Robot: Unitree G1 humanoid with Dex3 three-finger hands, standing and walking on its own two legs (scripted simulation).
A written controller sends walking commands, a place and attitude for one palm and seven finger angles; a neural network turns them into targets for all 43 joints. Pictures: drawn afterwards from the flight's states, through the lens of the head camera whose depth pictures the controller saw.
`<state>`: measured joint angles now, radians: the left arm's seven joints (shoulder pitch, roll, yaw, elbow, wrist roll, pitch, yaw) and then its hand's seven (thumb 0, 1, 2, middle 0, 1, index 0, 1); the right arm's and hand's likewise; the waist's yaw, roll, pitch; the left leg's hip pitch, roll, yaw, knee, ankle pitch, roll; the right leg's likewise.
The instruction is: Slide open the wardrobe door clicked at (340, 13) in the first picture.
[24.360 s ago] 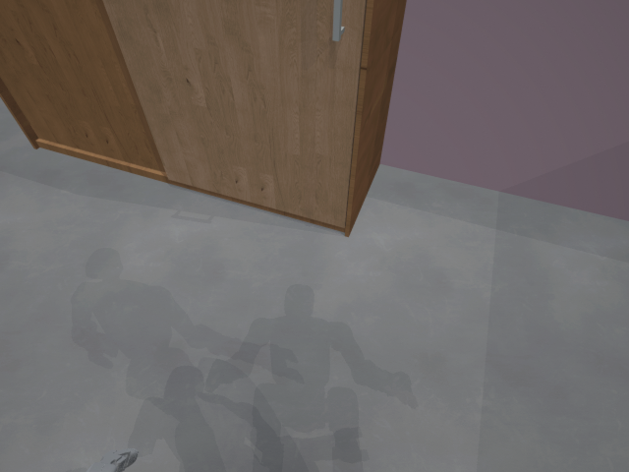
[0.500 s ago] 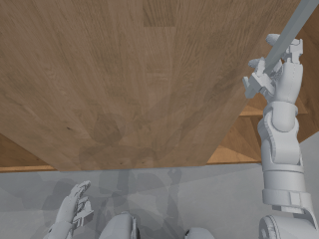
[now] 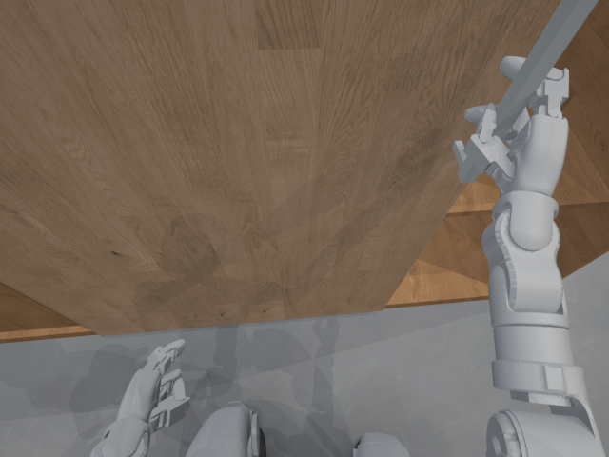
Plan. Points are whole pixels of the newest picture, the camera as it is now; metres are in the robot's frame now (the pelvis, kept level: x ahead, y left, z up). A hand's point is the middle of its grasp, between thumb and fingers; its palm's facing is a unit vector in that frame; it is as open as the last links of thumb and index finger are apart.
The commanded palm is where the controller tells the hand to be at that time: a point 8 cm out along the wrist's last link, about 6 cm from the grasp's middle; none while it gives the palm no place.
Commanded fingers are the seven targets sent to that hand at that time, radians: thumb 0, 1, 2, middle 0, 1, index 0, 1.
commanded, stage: step sideways, sliding the door along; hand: right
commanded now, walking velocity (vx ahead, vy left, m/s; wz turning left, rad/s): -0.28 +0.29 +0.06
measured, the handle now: (509, 85) +0.46 -0.24 +0.19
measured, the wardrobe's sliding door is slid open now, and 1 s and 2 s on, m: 0.50 0.50 0.50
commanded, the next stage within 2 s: stop walking and hold the door there in 0.36 s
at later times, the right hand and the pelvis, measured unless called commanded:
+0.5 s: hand (468, 135) +0.42 -0.20 +0.16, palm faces +0.56 +0.82 -0.12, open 6.8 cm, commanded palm +0.37 -0.22 +0.14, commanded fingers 0.00 -0.90 -0.90 0.45 1.40 0.45 1.40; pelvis +0.03 +0.11 +0.00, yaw +1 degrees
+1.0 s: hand (476, 138) +0.41 -0.21 +0.16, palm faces +0.54 +0.81 -0.23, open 6.8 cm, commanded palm +0.37 -0.22 +0.14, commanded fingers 0.00 -0.90 -0.90 0.45 1.40 0.45 1.40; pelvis +0.02 +0.11 +0.00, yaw +6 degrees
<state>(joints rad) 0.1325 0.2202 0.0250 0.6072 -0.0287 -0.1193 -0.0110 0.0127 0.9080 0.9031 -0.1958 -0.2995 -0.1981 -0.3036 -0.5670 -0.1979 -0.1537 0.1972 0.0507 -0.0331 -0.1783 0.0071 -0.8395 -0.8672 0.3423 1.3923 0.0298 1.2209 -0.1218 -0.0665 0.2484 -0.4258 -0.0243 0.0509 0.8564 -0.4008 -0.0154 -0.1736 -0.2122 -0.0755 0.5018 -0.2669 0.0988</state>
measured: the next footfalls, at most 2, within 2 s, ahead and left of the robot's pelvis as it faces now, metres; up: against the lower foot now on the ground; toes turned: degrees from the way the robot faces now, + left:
left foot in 0.14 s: +0.09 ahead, +0.17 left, +0.00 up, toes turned +5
right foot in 0.30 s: +0.04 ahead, -0.08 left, +0.00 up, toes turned -10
